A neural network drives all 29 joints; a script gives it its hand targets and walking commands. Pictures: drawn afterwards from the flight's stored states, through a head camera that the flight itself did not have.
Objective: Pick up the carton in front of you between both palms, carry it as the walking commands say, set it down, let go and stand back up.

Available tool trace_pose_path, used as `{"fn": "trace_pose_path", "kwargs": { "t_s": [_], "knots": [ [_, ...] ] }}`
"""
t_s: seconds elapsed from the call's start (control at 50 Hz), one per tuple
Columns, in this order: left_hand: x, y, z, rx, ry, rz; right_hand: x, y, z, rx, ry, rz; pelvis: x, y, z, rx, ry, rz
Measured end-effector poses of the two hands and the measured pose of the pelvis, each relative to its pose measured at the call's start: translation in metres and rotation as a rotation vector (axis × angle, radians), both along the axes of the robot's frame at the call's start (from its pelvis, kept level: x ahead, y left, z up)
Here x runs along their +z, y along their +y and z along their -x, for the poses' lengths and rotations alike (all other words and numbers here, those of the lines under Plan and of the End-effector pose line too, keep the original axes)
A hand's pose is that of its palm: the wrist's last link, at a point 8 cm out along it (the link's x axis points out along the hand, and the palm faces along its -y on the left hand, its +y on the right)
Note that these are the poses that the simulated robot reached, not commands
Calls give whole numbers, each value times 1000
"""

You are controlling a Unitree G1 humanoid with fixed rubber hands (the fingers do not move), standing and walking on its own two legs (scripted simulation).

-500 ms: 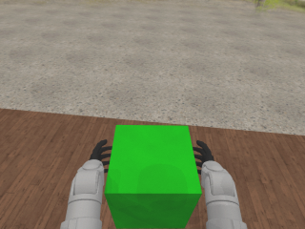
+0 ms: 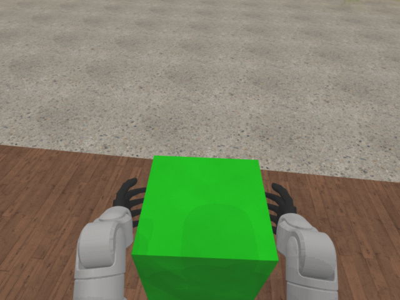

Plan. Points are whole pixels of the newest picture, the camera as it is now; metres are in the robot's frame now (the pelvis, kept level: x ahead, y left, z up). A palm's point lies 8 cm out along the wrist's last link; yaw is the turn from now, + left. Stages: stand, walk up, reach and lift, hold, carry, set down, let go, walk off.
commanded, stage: carry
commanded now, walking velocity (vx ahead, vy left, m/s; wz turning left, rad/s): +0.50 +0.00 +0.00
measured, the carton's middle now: (202, 234) +0.28 -0.01 +0.01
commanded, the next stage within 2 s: none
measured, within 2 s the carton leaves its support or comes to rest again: neither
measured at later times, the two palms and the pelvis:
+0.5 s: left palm (145, 116) +0.57 +0.15 +0.10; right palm (257, 120) +0.55 -0.15 +0.11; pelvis +0.29 +0.02 +0.01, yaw -2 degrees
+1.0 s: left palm (160, 65) +0.89 +0.14 +0.10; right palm (241, 68) +0.89 -0.16 +0.10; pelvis +0.63 -0.01 +0.02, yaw +1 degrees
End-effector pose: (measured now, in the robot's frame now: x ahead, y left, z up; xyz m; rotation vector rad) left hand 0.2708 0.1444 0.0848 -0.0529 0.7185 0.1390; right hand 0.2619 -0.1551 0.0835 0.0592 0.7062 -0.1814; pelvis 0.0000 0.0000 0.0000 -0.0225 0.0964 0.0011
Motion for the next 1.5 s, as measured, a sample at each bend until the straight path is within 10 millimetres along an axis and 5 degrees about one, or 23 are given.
{"fn": "trace_pose_path", "kwargs": {
  "t_s": [0.1,0.22,0.36,0.48,0.62,0.72,0.84,0.98,1.12,1.26,1.38,1.5],
  "knots": [
    [1,13,-39,31,31,-6,8,13,-54,37,31,1,10,4,-49,8,16,-41],
    [1,34,-114,39,-27,7,8,34,-128,41,-28,10,-4,25,-119,-49,-14,-52],
    [14,18,-206,-64,24,-3,16,19,-189,-60,25,4,17,35,-199,-59,-1,-3],
    [18,6,-287,-77,-23,1,26,7,-270,-70,-22,9,15,23,-278,-43,-4,15],
    [-13,-4,-382,-5,-3,-28,-10,-4,-389,11,-2,-10,-14,-7,-389,2,-50,16],
    [-22,-1,-425,61,102,-27,-20,-1,-452,85,101,-3,5,-20,-444,32,-37,-10],
    [-4,-1,-491,81,88,-38,-6,-1,-523,114,86,-2,23,-24,-518,25,-21,-48],
    [17,-2,-601,30,-12,-37,13,-2,-615,56,-13,-4,20,-11,-617,8,-28,-49],
    [16,16,-743,-13,-123,-8,24,16,-745,5,-121,22,-15,16,-728,-27,-56,-31],
    [15,18,-868,-97,7,-26,22,19,-849,-25,15,63,1,34,-798,-33,-32,-16],
    [29,21,-954,-85,-1,-33,37,22,-942,-8,6,59,10,36,-856,-25,-17,1],
    [34,26,-1030,-30,-23,-57,37,26,-1035,49,-18,48,-3,22,-923,-8,-22,-25]
  ]
}}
